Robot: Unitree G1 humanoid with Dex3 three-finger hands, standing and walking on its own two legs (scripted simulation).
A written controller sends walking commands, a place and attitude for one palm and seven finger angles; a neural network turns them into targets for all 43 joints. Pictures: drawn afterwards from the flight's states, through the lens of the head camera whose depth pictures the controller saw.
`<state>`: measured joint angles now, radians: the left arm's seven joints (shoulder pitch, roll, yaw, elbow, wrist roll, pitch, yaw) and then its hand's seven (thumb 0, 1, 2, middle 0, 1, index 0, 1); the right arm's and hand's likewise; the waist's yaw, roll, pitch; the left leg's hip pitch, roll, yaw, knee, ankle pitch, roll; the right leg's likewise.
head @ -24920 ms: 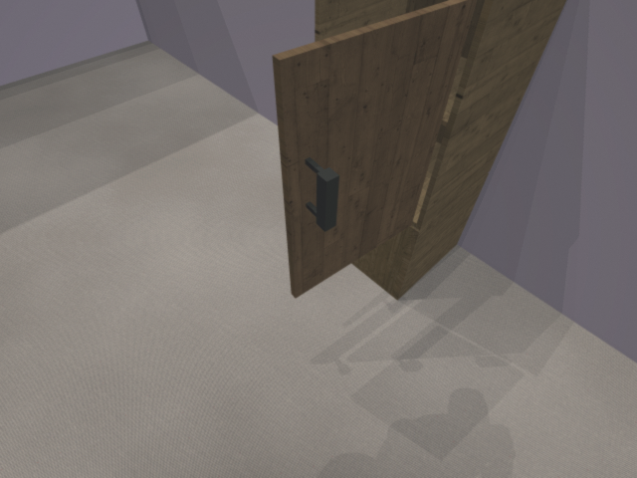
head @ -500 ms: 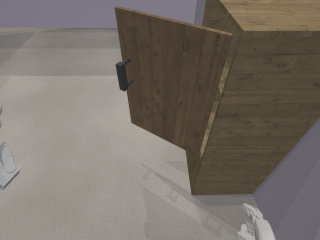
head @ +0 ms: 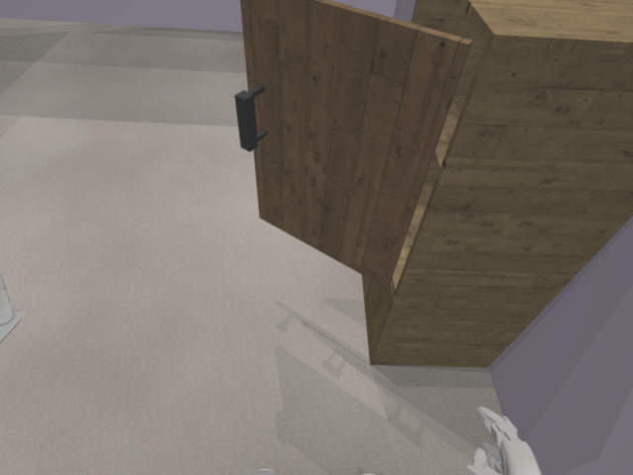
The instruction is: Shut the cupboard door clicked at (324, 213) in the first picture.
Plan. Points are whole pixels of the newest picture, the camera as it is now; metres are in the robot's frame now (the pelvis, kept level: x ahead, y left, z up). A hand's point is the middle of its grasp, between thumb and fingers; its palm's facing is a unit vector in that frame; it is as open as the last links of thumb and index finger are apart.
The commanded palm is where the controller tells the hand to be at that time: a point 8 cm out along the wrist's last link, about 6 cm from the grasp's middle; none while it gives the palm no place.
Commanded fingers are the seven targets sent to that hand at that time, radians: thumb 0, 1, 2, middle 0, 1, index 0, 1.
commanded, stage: step back with the hand held close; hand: left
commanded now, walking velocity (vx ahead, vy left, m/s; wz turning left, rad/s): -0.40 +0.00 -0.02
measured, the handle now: (254, 117) +0.77 +0.17 +0.03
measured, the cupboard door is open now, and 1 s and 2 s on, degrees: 56 56 56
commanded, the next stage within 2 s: stop stepping back and stand still in 0.50 s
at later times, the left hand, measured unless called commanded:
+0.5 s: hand out of the picture +0.11 +0.29 +0.19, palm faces +0.55 -0.76 -0.35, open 7.4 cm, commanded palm +0.06 +0.30 +0.20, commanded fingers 0.00 0.90 0.90 -0.20 -0.30 -0.20 -0.30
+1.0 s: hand out of the picture +0.09 +0.26 +0.18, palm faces +0.40 -0.85 -0.33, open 7.4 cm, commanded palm +0.01 +0.29 +0.20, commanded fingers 0.00 0.90 0.90 -0.20 -0.30 -0.20 -0.30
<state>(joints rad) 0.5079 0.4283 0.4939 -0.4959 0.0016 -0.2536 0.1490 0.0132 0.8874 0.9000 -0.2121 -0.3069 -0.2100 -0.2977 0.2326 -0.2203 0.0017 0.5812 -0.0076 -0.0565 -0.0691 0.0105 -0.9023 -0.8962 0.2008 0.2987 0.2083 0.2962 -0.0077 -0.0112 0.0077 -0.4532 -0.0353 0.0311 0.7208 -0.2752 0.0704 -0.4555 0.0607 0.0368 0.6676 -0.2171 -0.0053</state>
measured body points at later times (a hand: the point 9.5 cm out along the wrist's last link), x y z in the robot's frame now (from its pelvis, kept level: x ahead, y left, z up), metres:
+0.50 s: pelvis -0.08 +0.00 +0.02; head -0.06 +0.04 +0.47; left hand +0.08 +0.33 +0.21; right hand +0.13 -0.20 -0.05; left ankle +0.06 +0.08 -0.71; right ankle -0.21 -0.15 -0.69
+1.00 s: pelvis -0.15 +0.00 +0.01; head -0.16 +0.04 +0.46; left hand +0.06 +0.30 +0.19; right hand -0.07 -0.26 -0.07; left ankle +0.01 +0.08 -0.71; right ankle -0.22 -0.10 -0.71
